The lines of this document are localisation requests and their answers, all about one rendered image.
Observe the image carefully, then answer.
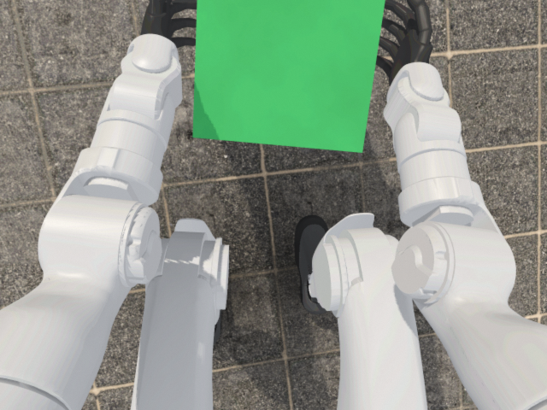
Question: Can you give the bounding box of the robot left hand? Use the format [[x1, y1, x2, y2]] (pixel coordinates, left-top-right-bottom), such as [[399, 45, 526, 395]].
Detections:
[[140, 0, 197, 48]]

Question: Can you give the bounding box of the left robot foot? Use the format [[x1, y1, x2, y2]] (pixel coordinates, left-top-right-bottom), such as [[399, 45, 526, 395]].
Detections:
[[213, 309, 222, 345]]

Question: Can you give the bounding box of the robot left forearm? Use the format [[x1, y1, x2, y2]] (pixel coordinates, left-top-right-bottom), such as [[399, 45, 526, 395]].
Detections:
[[38, 34, 182, 270]]

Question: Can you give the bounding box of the carton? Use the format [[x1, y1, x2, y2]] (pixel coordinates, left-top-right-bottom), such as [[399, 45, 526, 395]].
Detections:
[[192, 0, 385, 153]]

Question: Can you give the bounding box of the robot right thigh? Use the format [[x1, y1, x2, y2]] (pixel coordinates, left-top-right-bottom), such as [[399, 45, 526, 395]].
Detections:
[[317, 227, 427, 410]]

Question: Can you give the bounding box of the robot right hand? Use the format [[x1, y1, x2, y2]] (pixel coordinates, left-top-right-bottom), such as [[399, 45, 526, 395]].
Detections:
[[376, 0, 432, 86]]

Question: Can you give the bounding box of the robot right upper arm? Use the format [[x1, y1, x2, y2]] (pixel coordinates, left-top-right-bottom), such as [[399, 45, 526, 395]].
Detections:
[[391, 221, 547, 410]]

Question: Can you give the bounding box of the robot right forearm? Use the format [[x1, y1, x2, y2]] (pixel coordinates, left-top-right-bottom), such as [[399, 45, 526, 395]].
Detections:
[[383, 62, 516, 276]]

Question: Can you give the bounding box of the robot left upper arm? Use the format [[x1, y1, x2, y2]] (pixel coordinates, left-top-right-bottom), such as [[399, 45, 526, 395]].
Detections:
[[0, 194, 162, 410]]

